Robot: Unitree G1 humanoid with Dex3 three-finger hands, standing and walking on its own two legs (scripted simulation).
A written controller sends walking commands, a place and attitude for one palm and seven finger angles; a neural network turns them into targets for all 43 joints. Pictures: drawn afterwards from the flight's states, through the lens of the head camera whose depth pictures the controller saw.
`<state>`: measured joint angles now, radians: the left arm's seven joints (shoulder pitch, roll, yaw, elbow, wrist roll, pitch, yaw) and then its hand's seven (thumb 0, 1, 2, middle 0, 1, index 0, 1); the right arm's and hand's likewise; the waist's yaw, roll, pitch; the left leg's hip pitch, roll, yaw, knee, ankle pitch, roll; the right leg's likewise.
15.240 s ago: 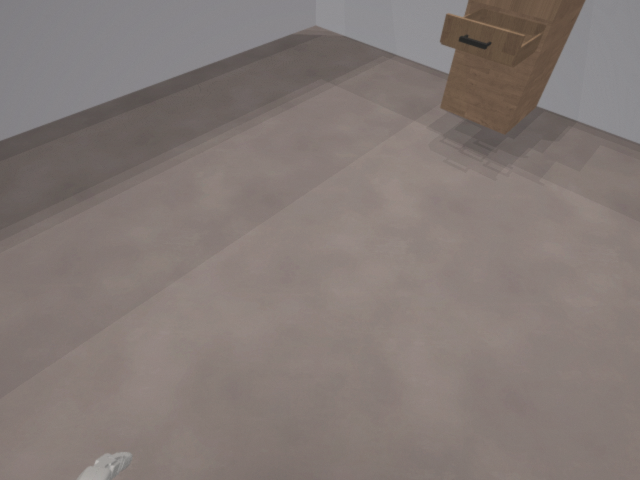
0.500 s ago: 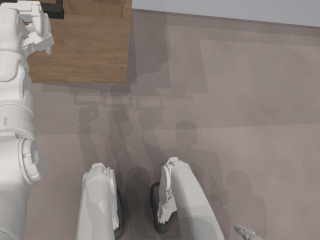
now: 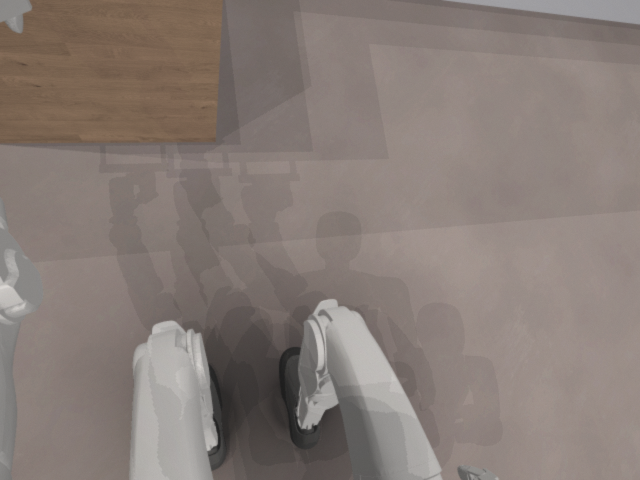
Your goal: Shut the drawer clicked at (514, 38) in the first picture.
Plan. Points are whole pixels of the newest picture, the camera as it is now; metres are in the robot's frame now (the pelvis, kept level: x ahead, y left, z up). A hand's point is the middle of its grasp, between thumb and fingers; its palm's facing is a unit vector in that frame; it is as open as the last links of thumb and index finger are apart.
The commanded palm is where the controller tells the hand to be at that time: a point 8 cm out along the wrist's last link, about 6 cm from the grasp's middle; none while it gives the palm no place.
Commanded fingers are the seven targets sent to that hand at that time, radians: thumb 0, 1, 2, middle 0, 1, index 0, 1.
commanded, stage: push the drawer shut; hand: left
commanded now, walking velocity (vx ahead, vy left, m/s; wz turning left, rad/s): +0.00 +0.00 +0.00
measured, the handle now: out of the picture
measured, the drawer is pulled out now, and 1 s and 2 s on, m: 0.00 0.00 0.00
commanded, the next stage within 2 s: pull the fist back off the drawer in 0.12 s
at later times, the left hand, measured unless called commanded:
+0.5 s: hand out of the picture +0.60 +0.25 +0.03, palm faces +0.04 -1.00 -0.08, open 3.2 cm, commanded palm +0.62 +0.21 +0.04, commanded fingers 0.00 0.90 0.90 -1.40 -1.60 -1.40 -1.60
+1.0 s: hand out of the picture +0.58 +0.24 +0.03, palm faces +0.07 -1.00 -0.06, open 3.2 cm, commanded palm +0.57 +0.23 +0.04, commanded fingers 0.00 0.90 0.90 -1.40 -1.60 -1.40 -1.60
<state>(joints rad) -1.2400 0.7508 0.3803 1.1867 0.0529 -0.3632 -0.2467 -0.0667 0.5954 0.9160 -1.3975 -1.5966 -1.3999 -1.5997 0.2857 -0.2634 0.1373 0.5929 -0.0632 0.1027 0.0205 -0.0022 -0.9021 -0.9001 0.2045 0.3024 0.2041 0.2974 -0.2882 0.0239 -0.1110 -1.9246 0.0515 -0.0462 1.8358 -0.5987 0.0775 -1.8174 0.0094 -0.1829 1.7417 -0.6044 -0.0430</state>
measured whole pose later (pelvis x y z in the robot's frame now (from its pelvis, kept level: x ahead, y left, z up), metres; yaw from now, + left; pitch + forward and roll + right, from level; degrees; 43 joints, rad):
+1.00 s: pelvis +0.02 +0.00 +0.02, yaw +0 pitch +39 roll -8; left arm -1.02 0.63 0.44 1.01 -0.02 -0.36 -0.23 0.01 0.89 0.90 -1.40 -1.60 -1.40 -1.60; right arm 0.27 -0.26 0.11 0.56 -0.04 0.12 0.04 0.00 -0.90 -0.90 0.20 0.30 0.20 0.30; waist -0.23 0.05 -0.13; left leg -1.82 0.06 -0.02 1.77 -0.63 0.08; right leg -1.74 0.03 -0.15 1.68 -0.62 -0.03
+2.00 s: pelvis +0.10 +0.01 +0.26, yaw +7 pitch +2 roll -1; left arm 0.35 0.32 0.14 -0.20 -0.09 -0.02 0.12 0.01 0.90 0.90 -1.39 -1.60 -1.40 -1.60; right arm 0.23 -0.22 0.07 0.51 0.05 0.00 -0.07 0.01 -0.90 -0.90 0.20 0.30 0.20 0.30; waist 0.01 0.08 -0.06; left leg -0.31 -0.02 0.04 0.63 -0.36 0.05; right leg -0.27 0.00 -0.05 0.60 -0.37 -0.01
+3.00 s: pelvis +0.05 +0.00 +0.27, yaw +6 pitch +1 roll +0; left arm 0.67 0.43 0.37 -0.58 -0.06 -0.21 0.14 0.02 0.89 0.90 -1.40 -1.59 -1.40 -1.60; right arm 0.20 -0.24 -0.02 0.56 0.02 -0.02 -0.07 0.01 -0.90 -0.90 0.20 0.30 0.20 0.30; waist 0.00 0.04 0.02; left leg -0.29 -0.02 0.05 0.49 -0.21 0.05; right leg -0.27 0.01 -0.04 0.48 -0.23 -0.01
